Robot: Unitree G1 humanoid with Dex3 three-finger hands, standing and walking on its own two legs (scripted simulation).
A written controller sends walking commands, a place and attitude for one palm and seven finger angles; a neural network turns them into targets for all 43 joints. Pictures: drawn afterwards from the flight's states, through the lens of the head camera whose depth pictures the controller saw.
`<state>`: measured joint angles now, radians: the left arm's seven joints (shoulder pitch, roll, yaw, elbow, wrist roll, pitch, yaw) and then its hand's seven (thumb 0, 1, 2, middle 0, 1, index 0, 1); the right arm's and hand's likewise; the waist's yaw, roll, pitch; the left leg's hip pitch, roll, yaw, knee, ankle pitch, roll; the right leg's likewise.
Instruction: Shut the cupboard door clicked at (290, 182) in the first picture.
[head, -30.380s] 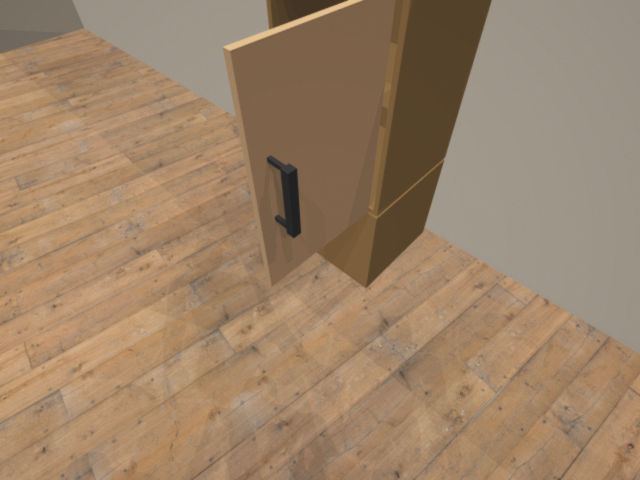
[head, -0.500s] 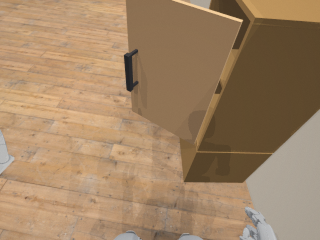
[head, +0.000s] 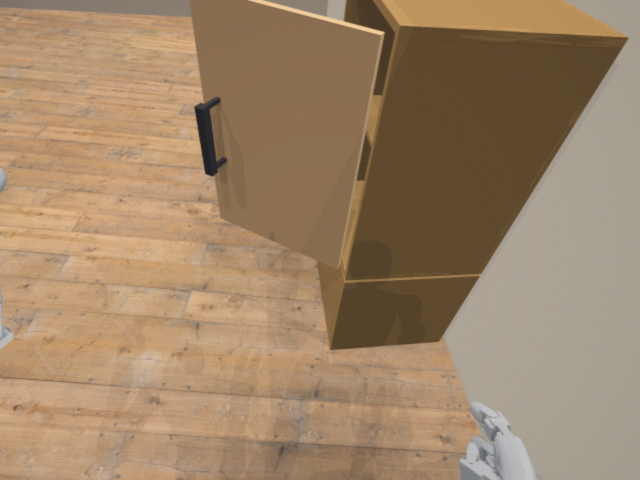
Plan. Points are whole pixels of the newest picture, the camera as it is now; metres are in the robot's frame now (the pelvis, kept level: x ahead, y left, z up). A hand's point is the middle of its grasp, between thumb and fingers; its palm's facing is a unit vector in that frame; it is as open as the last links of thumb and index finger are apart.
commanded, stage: stop stepping back and stand still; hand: left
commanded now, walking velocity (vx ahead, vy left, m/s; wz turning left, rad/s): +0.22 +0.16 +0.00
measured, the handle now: (213, 137) +0.81 +0.28 -0.03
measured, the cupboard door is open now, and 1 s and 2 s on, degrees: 56 56 56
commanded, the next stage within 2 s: let the arm hang, fingers relaxed in 0.66 s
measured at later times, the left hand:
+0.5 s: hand out of the picture +0.13 +0.31 +0.23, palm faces +0.40 -0.75 -0.52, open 7.4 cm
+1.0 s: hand out of the picture +0.06 +0.24 -0.13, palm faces -0.04 -0.98 -0.21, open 7.4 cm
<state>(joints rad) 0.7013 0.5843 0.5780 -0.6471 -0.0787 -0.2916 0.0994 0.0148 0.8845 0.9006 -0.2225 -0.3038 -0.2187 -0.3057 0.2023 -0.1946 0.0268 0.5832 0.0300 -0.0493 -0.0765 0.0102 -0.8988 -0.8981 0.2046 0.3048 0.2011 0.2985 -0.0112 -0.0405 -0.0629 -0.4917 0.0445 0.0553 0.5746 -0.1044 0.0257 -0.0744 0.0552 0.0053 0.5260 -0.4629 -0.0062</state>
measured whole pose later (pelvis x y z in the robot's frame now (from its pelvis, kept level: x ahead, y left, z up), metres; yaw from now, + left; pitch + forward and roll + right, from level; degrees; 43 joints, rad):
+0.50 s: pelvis -0.06 +0.05 +0.02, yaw +0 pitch +0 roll -3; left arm 0.65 0.54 0.53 -0.60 -0.09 -0.22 0.16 0.02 0.89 0.90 -0.21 -0.30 -0.21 -0.30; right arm 0.27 -0.11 0.06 0.62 -0.02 -0.13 -0.05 0.01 -0.90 -0.90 0.20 0.30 0.20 0.30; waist -0.04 0.01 -0.02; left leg -0.35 0.04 0.07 0.39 -0.11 0.02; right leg -0.19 0.07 -0.10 0.56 -0.50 -0.02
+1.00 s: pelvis -0.07 +0.07 -0.01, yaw +3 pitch -1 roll +2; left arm 0.24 0.20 -0.02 0.58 0.01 0.08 -0.01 0.02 0.91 0.90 -0.20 -0.30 -0.20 -0.30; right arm 0.19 -0.25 0.03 0.71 -0.03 0.01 -0.01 0.01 -0.90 -0.90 0.20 0.30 0.20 0.30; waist -0.06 -0.03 0.08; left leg -0.39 0.04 0.09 0.70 -0.29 -0.01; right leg -0.36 -0.02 -0.01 0.73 -0.35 0.00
